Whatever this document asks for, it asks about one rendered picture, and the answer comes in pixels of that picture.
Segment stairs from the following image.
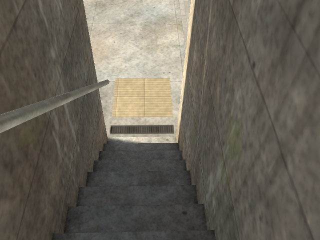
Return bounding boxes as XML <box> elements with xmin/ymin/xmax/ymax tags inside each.
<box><xmin>52</xmin><ymin>136</ymin><xmax>216</xmax><ymax>240</ymax></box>

